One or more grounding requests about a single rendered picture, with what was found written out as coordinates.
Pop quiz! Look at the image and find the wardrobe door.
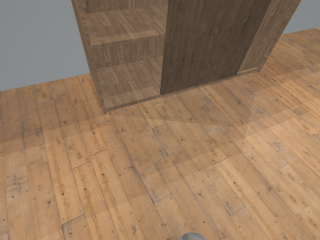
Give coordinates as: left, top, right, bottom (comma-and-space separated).
238, 0, 295, 72
160, 0, 272, 95

